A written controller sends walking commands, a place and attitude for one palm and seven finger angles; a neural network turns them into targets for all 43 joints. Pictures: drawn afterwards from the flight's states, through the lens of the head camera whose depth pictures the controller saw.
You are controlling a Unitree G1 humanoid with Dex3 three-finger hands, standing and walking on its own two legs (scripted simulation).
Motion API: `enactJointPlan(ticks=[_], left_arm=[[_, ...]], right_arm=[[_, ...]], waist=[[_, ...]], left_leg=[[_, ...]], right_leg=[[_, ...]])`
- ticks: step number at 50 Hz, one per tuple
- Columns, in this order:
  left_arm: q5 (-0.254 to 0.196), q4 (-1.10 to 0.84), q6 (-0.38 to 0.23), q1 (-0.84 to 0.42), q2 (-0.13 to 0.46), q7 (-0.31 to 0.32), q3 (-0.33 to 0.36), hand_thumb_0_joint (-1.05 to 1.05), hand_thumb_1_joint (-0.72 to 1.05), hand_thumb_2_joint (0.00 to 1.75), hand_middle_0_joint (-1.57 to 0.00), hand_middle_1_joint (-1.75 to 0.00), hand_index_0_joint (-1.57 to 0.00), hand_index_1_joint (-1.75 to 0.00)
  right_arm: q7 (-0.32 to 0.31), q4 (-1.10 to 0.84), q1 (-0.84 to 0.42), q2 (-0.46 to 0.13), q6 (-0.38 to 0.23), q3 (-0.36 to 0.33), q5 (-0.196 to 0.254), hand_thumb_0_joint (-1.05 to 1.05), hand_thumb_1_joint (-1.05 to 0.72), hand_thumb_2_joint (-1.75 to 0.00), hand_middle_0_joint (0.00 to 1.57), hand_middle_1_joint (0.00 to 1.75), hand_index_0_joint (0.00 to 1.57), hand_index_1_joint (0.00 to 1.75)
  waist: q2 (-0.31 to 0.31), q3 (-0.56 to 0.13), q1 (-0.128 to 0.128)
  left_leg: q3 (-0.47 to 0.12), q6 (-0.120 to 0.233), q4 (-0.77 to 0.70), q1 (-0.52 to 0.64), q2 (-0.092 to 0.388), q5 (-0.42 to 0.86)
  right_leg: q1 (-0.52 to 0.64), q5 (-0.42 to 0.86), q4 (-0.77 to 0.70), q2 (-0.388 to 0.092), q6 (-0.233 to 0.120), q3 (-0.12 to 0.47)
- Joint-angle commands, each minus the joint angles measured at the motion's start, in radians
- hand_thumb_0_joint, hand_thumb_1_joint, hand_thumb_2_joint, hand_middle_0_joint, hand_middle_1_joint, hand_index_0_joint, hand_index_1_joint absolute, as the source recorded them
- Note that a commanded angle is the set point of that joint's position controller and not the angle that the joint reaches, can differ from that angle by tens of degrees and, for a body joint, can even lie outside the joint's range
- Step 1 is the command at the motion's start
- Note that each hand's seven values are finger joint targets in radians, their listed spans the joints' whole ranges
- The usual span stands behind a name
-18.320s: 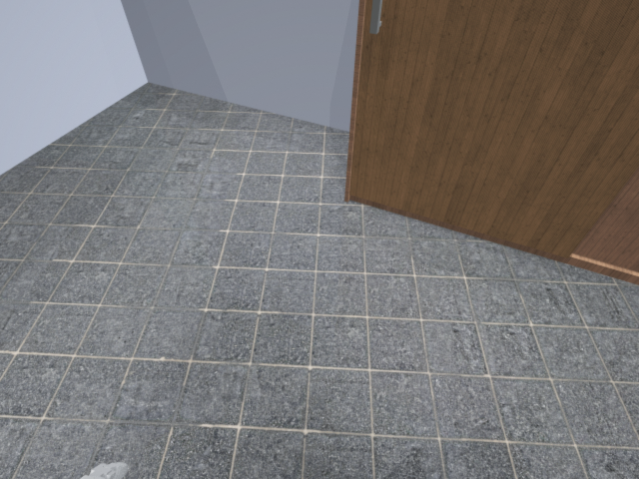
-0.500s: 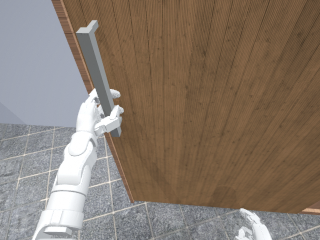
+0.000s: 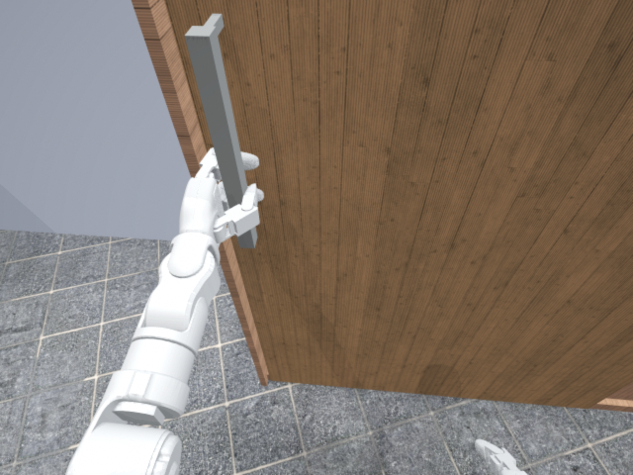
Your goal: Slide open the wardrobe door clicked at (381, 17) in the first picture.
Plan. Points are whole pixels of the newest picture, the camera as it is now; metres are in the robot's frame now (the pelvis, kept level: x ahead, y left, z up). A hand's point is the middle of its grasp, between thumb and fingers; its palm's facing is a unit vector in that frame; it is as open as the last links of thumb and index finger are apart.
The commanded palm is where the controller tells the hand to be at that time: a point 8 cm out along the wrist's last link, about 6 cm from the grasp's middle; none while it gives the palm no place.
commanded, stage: step sideways, sliding the door along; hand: left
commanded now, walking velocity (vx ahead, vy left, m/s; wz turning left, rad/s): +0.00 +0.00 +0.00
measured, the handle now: (234, 151) +0.46 +0.14 +0.18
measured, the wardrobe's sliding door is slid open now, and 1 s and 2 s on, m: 0.01 0.05 0.40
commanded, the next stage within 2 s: none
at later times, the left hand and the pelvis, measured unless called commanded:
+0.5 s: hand (259, 209) +0.41 +0.11 +0.13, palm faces +0.19 -0.98 -0.12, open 6.0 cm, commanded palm +0.38 +0.12 +0.14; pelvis +0.01 -0.04 +0.00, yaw -1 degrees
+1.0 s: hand (290, 207) +0.42 +0.07 +0.13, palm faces +0.43 -0.90 -0.10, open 6.5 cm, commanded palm +0.38 +0.04 +0.13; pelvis +0.05 -0.17 -0.01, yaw +4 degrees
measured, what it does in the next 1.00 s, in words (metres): steps to the right: right foot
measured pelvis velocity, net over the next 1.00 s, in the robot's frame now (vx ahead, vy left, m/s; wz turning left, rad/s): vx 0.05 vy -0.17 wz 0.07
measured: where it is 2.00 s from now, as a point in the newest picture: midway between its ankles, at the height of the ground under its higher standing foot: outside the picture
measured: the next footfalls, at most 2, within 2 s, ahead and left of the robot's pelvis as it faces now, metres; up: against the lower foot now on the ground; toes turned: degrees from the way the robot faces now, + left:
right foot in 0.90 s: +0.14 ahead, -0.32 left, +0.00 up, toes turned -5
left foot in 1.04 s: +0.09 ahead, -0.01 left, +0.00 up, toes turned +9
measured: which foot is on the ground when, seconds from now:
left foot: down 0.00-0.94, up 0.96-1.00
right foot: down 0.00-0.54, up 0.56-0.88, down 0.90-1.00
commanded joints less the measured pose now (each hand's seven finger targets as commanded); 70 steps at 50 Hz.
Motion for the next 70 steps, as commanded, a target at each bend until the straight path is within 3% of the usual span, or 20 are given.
enactJointPlan(ticks=[1,3,4,6,11,14,17,20,25,27,30,35,42,48,51,53,64,66,69,70], left_arm=[[-0.005,-0.234,-0.095,-0.499,-0.156,-0.090,-0.223,0.00,0.90,0.90,-0.45,-1.40,-0.45,-1.40],[-0.007,-0.193,-0.103,-0.575,-0.135,-0.082,-0.206,0.00,0.90,0.90,-0.45,-1.40,-0.45,-1.40],[0.060,-0.156,-0.163,-0.590,0.405,0.004,0.180,0.00,0.90,0.90,-0.45,-1.40,-0.45,-1.40],[0.042,-0.145,-0.191,-0.514,0.138,-0.007,-0.044,0.00,0.90,0.90,-0.45,-1.40,-0.45,-1.40],[0.021,-0.134,-0.185,-0.498,0.166,0.026,-0.028,0.00,0.90,0.90,-0.45,-1.40,-0.45,-1.40],[0.029,-0.126,-0.183,-0.460,0.238,0.039,0.021,0.00,0.90,0.90,-0.45,-1.40,-0.45,-1.40],[0.046,-0.063,-0.166,-0.445,0.249,0.044,0.036,0.00,0.90,0.90,-0.45,-1.40,-0.45,-1.40],[0.063,-0.138,-0.218,-0.500,0.144,0.031,-0.042,0.00,0.90,0.90,-0.45,-1.40,-0.45,-1.40],[0.057,-0.311,-0.263,-0.403,0.092,0.021,-0.077,0.00,0.90,0.90,-0.45,-1.40,-0.45,-1.40],[0.027,-0.481,-0.289,-0.431,0.008,0.010,-0.146,0.00,0.90,0.90,-0.45,-1.40,-0.45,-1.40],[0.031,-0.585,-0.276,-0.439,0.086,0.012,-0.091,0.00,0.90,0.90,-0.45,-1.40,-0.45,-1.40],[0.064,-0.609,-0.231,-0.446,0.012,-0.004,-0.178,0.00,0.90,0.90,-0.45,-1.40,-0.45,-1.40],[0.053,-0.575,-0.230,-0.410,0.002,-0.002,-0.196,0.00,0.90,0.90,-0.45,-1.40,-0.45,-1.40],[0.079,-0.660,-0.244,-0.248,0.147,0.017,-0.091,0.00,0.90,0.90,-0.45,-1.40,-0.45,-1.40],[0.058,-0.784,-0.271,-0.239,0.067,0.022,-0.137,0.00,0.90,0.90,-0.45,-1.40,-0.45,-1.40],[0.059,-0.822,-0.287,-0.218,-0.004,-0.008,-0.170,0.00,0.90,0.90,-0.45,-1.40,-0.45,-1.40],[0.078,-0.828,-0.272,-0.075,0.025,0.005,-0.178,0.00,0.90,0.90,-0.45,-1.40,-0.45,-1.40],[0.086,-0.854,-0.287,-0.050,0.055,0.004,-0.167,0.00,0.90,0.90,-0.45,-1.40,-0.45,-1.40],[0.088,-0.849,-0.281,0.117,0.159,0.027,-0.071,0.00,0.90,0.90,-0.45,-1.40,-0.45,-1.40],[0.093,-0.931,-0.298,0.095,0.116,0.028,-0.105,0.00,0.90,0.90,-0.45,-1.40,-0.45,-1.40]], right_arm=[[-0.004,-0.129,-0.055,-0.114,-0.059,-0.040,0.003,0.00,-0.90,-0.90,0.20,0.30,0.20,0.30],[-0.006,-0.113,-0.046,-0.118,-0.063,-0.037,0.002,0.00,-0.90,-0.90,0.20,0.30,0.20,0.30],[-0.043,-0.122,-0.037,-0.165,-0.042,-0.029,0.008,0.00,-0.90,-0.90,0.20,0.30,0.20,0.30],[-0.062,-0.117,-0.088,-0.133,-0.022,-0.032,0.001,0.00,-0.90,-0.90,0.20,0.30,0.20,0.30],[-0.092,-0.128,-0.126,-0.138,0.021,-0.028,0.002,0.00,-0.90,-0.90,0.20,0.30,0.20,0.30],[-0.098,-0.129,-0.141,-0.151,0.041,-0.028,0.007,0.00,-0.90,-0.90,0.20,0.30,0.20,0.30],[-0.097,-0.123,-0.188,-0.117,0.028,-0.027,0.014,0.00,-0.90,-0.90,0.20,0.30,0.20,0.30],[-0.078,-0.095,-0.137,-0.105,0.009,-0.027,0.005,0.00,-0.90,-0.90,0.20,0.30,0.20,0.30],[-0.090,-0.131,-0.117,-0.100,0.023,-0.040,-0.016,0.00,-0.90,-0.90,0.20,0.30,0.20,0.30],[-0.071,-0.169,-0.129,-0.153,0.018,-0.064,-0.010,0.00,-0.90,-0.90,0.20,0.30,0.20,0.30],[-0.032,-0.153,-0.197,-0.118,0.014,-0.069,-0.011,0.00,-0.90,-0.90,0.20,0.30,0.20,0.30],[-0.020,-0.161,-0.185,-0.124,-0.008,-0.081,0.012,0.00,-0.90,-0.90,0.20,0.30,0.20,0.30],[-0.023,-0.200,-0.178,-0.110,-0.068,-0.061,0.024,0.00,-0.90,-0.90,0.20,0.30,0.20,0.30],[-0.043,-0.185,-0.189,-0.071,-0.075,-0.065,0.018,0.00,-0.90,-0.90,0.20,0.30,0.20,0.30],[-0.057,-0.165,-0.164,-0.085,-0.080,-0.065,0.020,0.00,-0.90,-0.90,0.20,0.30,0.20,0.30],[-0.007,-0.206,-0.168,-0.145,-0.074,-0.104,-0.006,0.00,-0.90,-0.90,0.20,0.30,0.20,0.30],[0.021,-0.253,-0.180,-0.104,-0.133,-0.078,0.018,0.00,-0.90,-0.90,0.20,0.30,0.20,0.30],[0.026,-0.258,-0.195,-0.072,-0.145,-0.061,0.029,0.00,-0.90,-0.90,0.20,0.30,0.20,0.30],[-0.001,-0.235,-0.199,-0.070,-0.135,-0.079,0.018,0.00,-0.90,-0.90,0.20,0.30,0.20,0.30],[-0.008,-0.228,-0.213,-0.031,-0.136,-0.054,0.010,0.00,-0.90,-0.90,0.20,0.30,0.20,0.30]], waist=[[-0.015,-0.301,-0.106],[-0.027,-0.280,-0.117],[-0.027,-0.244,-0.042],[-0.006,-0.258,-0.065],[0.151,-0.177,-0.064],[0.063,-0.157,-0.034],[-0.377,-0.001,0.006],[-0.164,-0.020,-0.011],[-0.133,-0.186,-0.032],[0.217,-0.340,-0.066],[0.050,-0.219,-0.056],[0.196,-0.209,-0.059],[0.259,-0.228,-0.041],[-0.405,-0.258,-0.009],[-0.169,-0.295,-0.074],[0.138,-0.369,-0.044],[0.288,-0.159,-0.047],[0.172,-0.158,-0.030],[-0.371,-0.259,0.018],[-0.331,-0.273,0.016]], left_leg=[[-0.023,0.024,-0.044,0.405,0.011,0.310],[-0.023,0.025,-0.048,0.384,0.006,0.261],[0.001,0.068,-0.102,0.323,0.065,0.143],[-0.013,0.081,-0.117,0.352,0.093,0.035],[-0.336,0.199,-0.274,0.306,0.309,-0.323],[-0.148,0.140,-0.090,0.129,0.227,-0.232],[0.055,0.029,0.475,-0.239,0.004,-0.248],[0.023,0.018,0.488,-0.231,0.045,-0.206],[0.169,0.037,-0.115,0.300,0.046,0.165],[-0.395,0.252,-0.167,0.805,0.494,0.728],[-0.420,0.297,-0.192,0.679,0.576,0.679],[-0.032,0.168,-0.222,0.465,0.380,0.398],[0.084,0.082,-0.070,0.408,0.295,0.464],[0.087,-0.027,0.381,0.004,0.038,-0.283],[0.031,0.014,-0.110,0.357,0.179,0.320],[-0.248,0.193,-0.142,0.769,0.542,1.280],[0.132,0.086,-0.076,0.528,0.340,0.764],[0.137,0.094,0.049,0.436,0.265,0.616],[0.067,-0.049,0.454,0.072,0.023,-0.421],[0.014,-0.037,0.488,0.012,0.034,-0.442]], right_leg=[[-0.171,0.369,-0.056,0.069,-0.034,-0.032],[-0.186,0.344,-0.065,0.070,-0.032,-0.029],[-0.122,0.268,-0.101,0.013,-0.018,0.037],[-0.094,0.196,-0.047,0.013,-0.009,0.009],[-0.187,-0.096,0.220,0.062,-0.039,0.024],[0.047,-0.048,-0.047,0.034,-0.069,0.059],[0.174,0.082,-0.372,-0.253,-0.229,0.532],[0.307,0.694,-0.180,-0.252,-0.257,0.342],[0.140,0.778,0.061,-0.100,-0.112,0.071],[-0.374,-0.005,0.573,0.049,0.020,0.076],[-0.490,-0.106,0.755,-0.028,-0.020,0.195],[-0.273,0.081,0.436,-0.052,0.005,0.035],[0.004,0.165,0.039,0.037,0.026,-0.111],[0.323,1.229,-0.038,-0.247,-0.144,0.189],[0.117,0.991,0.196,-0.159,-0.060,0.021],[-0.303,-0.173,0.487,-0.001,0.006,0.059],[0.000,0.221,-0.015,0.050,0.017,-0.058],[0.128,0.506,-0.175,0.022,0.024,-0.052],[0.269,1.323,-0.101,-0.280,-0.159,0.303],[0.330,1.332,-0.063,-0.309,-0.190,0.294]])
